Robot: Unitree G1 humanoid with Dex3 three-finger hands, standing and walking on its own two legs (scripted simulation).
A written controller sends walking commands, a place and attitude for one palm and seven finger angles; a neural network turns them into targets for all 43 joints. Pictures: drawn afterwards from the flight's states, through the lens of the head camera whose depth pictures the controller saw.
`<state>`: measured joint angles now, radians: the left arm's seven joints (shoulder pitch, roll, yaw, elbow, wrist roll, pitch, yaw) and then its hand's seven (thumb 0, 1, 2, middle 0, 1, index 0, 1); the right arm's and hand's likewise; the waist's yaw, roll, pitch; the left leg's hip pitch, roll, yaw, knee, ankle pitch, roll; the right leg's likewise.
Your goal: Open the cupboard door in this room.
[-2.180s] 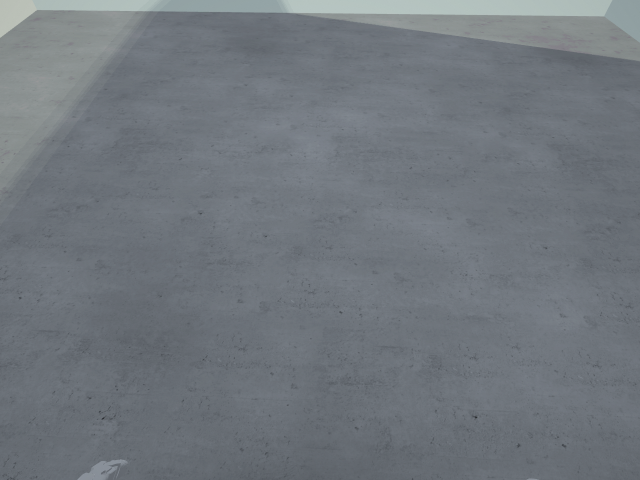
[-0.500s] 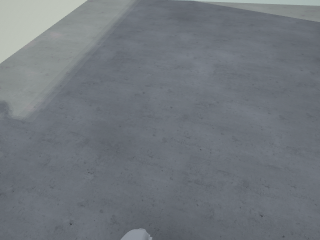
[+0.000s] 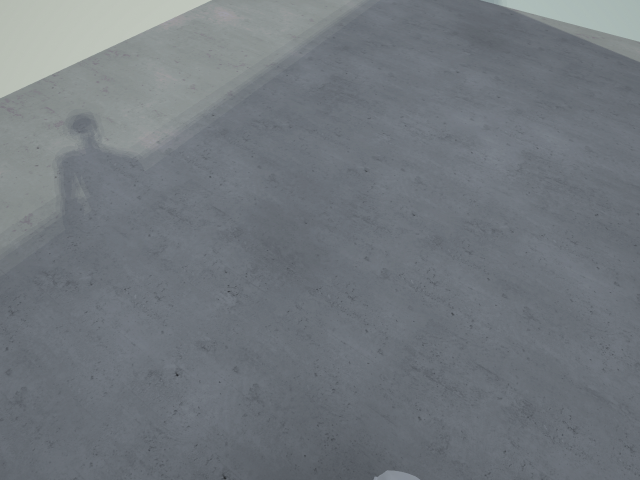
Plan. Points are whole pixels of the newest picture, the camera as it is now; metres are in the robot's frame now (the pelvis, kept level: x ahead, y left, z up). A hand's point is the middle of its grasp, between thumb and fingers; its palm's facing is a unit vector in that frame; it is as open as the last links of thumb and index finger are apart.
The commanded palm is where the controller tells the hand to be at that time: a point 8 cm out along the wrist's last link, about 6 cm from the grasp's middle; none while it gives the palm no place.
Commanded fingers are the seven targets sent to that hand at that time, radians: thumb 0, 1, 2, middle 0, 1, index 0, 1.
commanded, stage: turn or walk to find it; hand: left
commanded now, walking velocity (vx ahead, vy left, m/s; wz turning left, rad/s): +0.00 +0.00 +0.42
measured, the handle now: out of the picture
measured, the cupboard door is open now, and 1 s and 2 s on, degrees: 0 0 0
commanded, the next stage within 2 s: stand and wait in 1.04 s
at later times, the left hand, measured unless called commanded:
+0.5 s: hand out of the picture -0.01 +0.16 -0.16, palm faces +0.26 -0.93 -0.25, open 7.4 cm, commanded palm none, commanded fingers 0.00 0.90 0.90 -0.20 -0.30 -0.20 -0.30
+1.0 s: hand out of the picture -0.06 +0.19 -0.16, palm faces +0.45 -0.85 -0.27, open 7.4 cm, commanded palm none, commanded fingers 0.00 0.90 0.90 -0.20 -0.30 -0.20 -0.30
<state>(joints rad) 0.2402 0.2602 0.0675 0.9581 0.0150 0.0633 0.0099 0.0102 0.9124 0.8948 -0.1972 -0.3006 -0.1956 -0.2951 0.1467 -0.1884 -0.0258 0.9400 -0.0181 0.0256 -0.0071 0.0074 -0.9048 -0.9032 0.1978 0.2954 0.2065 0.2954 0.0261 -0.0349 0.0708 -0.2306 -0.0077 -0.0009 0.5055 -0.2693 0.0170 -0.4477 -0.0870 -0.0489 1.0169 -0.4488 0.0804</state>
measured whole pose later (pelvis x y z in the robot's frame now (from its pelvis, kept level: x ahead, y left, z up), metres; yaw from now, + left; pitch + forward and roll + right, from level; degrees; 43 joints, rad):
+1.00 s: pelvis -0.05 -0.04 -0.01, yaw +26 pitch +0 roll +1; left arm 0.19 0.20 0.06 0.91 0.01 0.03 0.01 0.01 0.91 0.89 -0.20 -0.30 -0.20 -0.30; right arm 0.20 -0.21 -0.06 0.95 -0.02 0.05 0.00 0.01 -0.90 -0.90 0.20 0.30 0.21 0.30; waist -0.01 0.02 0.05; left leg -0.31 -0.03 -0.05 0.55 -0.24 0.00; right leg -0.26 -0.05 -0.05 0.57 -0.32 0.05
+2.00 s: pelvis -0.11 -0.04 +0.00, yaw +36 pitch +1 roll +0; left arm 0.19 0.20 0.05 1.02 0.02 0.04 0.02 0.01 0.91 0.89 -0.20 -0.30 -0.20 -0.30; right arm 0.26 -0.17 -0.03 1.04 -0.03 0.02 -0.02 0.01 -0.91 -0.90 0.20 0.30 0.21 0.30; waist -0.02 -0.01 0.04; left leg -0.30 -0.04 -0.02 0.50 -0.22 0.03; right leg -0.34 -0.04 -0.05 0.78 -0.47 0.03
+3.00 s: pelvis -0.18 -0.04 -0.01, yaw +51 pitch -1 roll +0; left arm 0.23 0.20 0.05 1.04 0.02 0.05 0.02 0.01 0.91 0.89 -0.20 -0.30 -0.20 -0.30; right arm 0.19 -0.19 -0.04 1.02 -0.02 0.02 -0.01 0.01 -0.91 -0.90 0.19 0.29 0.20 0.29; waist 0.02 -0.05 0.06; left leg -0.28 -0.01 0.09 0.60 -0.31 0.05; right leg -0.34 -0.12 -0.08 0.82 -0.47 0.05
